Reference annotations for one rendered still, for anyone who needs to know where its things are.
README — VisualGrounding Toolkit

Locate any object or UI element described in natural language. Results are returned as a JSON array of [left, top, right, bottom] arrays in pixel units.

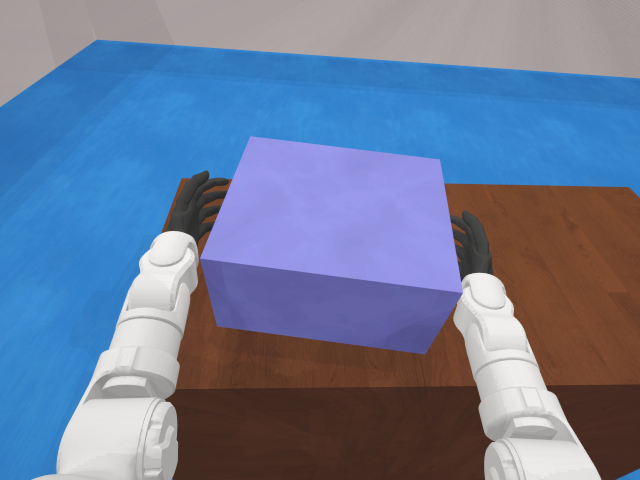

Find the robot right upper arm
[[484, 438, 599, 480]]

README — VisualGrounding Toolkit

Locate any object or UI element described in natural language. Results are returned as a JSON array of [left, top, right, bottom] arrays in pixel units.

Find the robot left forearm
[[56, 231, 199, 474]]

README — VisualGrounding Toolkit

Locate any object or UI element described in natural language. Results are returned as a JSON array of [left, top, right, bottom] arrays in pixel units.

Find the robot left hand
[[166, 170, 229, 246]]

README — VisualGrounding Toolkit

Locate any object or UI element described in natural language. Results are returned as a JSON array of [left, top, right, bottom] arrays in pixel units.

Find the robot left upper arm
[[32, 397, 178, 480]]

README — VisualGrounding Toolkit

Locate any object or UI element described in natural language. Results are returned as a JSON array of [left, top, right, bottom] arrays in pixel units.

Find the robot right forearm
[[453, 273, 601, 480]]

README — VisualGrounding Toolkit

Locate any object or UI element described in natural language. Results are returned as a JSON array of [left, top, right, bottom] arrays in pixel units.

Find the pedestal
[[161, 178, 640, 480]]

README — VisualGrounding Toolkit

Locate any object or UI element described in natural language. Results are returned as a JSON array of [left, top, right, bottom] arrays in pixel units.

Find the carton
[[200, 136, 463, 354]]

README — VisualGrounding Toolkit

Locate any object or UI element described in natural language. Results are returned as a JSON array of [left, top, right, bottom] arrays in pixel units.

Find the robot right hand
[[450, 210, 494, 282]]

